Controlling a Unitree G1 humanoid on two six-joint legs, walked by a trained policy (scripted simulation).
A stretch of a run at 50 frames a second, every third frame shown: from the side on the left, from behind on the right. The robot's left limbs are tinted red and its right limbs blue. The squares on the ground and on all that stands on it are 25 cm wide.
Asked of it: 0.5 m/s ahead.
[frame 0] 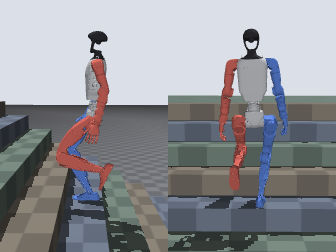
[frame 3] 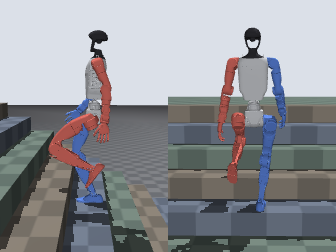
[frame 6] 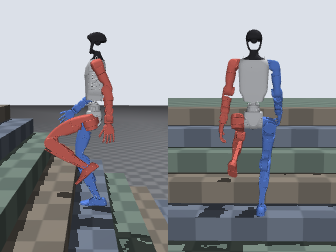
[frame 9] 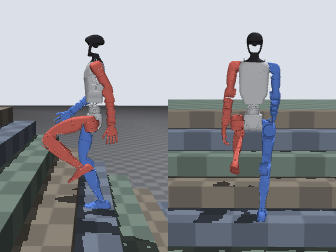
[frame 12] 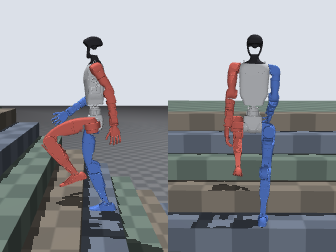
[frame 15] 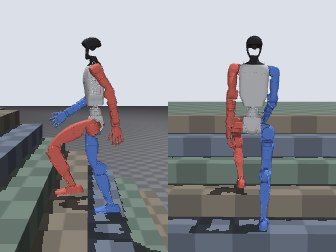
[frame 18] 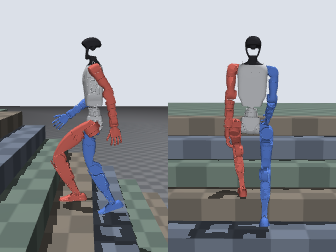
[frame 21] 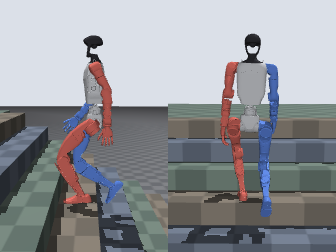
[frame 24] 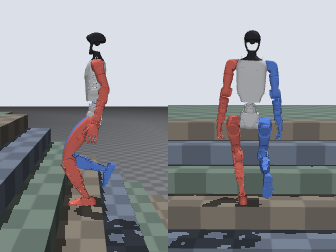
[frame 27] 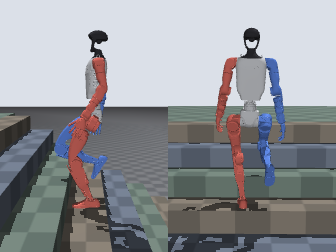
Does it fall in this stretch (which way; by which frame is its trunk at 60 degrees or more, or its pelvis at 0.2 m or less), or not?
no
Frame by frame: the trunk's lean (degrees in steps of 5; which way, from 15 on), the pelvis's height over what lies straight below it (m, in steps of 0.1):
0: 5, 0.7
3: 5, 0.7
6: 5, 0.8
9: 0, 0.8
12: 0, 0.8
15: 5, 0.8
18: 5, 0.8
21: 0, 0.7
24: 5, 0.7
27: 5, 0.7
